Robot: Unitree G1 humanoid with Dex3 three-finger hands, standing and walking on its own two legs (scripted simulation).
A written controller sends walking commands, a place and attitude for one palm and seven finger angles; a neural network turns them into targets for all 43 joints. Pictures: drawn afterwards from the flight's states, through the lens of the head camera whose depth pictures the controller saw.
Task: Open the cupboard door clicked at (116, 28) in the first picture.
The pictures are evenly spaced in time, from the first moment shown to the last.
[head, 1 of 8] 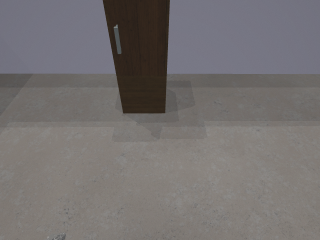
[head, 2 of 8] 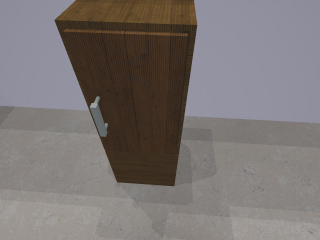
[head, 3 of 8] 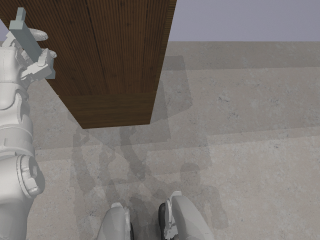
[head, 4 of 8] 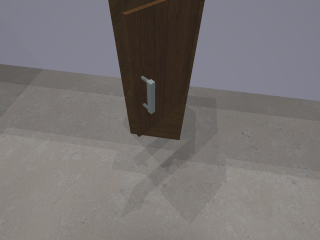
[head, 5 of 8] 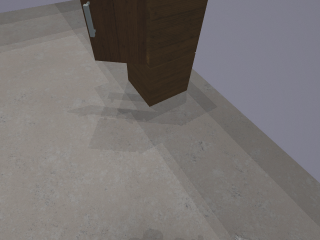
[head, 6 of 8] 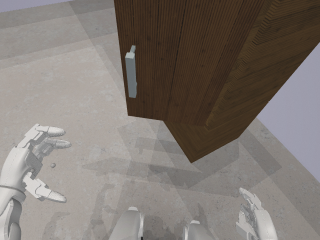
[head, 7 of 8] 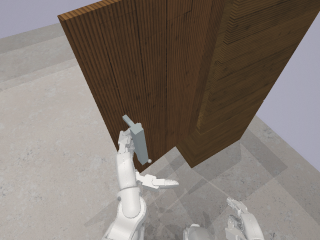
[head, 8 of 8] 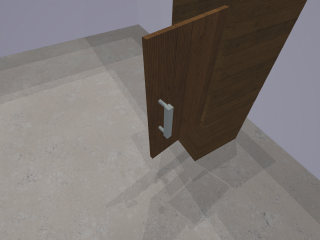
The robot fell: no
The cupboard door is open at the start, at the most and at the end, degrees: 0 100 100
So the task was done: yes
